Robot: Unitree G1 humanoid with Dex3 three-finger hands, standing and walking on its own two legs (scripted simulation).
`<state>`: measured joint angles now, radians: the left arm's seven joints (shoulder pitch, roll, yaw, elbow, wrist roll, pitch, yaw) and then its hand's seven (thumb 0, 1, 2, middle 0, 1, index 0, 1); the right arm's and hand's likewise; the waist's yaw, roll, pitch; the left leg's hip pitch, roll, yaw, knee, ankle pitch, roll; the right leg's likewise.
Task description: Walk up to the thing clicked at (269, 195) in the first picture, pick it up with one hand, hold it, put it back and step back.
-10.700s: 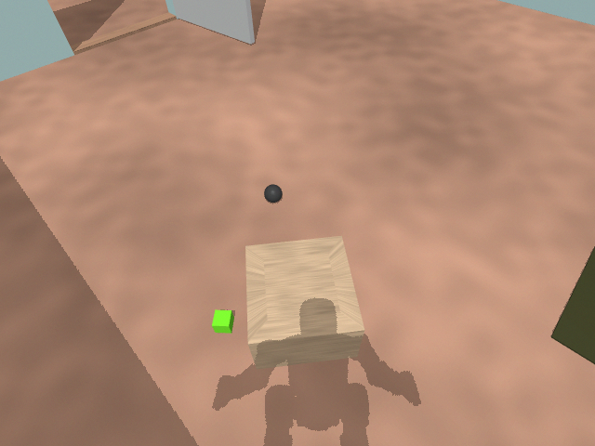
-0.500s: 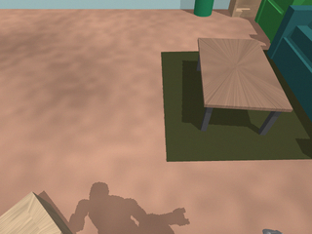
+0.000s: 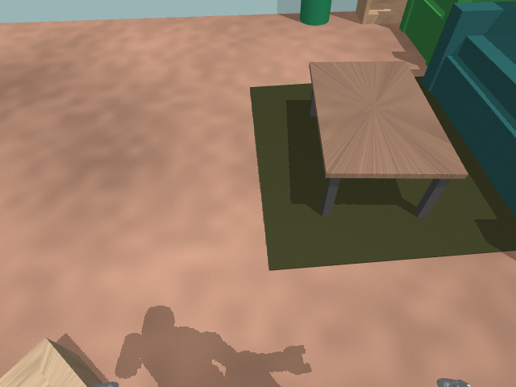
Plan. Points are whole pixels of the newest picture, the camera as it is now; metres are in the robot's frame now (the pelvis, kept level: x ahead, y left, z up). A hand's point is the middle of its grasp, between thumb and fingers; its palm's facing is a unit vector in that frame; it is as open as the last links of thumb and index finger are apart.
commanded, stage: walk up
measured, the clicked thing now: out of the picture +0.46 +1.17 -0.73
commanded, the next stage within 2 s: stand in 0.08 s
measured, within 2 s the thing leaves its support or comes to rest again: neither
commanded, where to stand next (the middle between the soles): +0.05 -0.01 m, yaw +4 degrees
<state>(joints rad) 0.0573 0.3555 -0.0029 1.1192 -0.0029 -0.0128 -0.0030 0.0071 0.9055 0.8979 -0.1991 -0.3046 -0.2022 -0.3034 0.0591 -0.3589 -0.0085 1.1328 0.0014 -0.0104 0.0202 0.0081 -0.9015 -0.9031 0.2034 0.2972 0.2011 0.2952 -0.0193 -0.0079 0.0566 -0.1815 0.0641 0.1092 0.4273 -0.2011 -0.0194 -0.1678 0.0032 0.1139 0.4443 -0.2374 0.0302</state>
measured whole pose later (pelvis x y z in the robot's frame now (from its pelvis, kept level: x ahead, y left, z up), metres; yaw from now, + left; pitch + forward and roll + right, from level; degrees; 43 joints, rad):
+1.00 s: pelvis +0.00 +0.01 +0.01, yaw +3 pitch -2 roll +0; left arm 0.12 0.35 0.00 1.12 0.01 -0.01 -0.01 0.01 0.91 0.90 -0.20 -0.30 -0.20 -0.30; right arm 0.08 -0.35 -0.02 1.15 -0.01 0.00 0.02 0.01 -0.90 -0.90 0.20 0.30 0.20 0.30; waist -0.01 -0.01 0.06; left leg -0.15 0.03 0.07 0.33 -0.14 -0.01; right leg -0.11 -0.03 0.07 0.33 -0.19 0.05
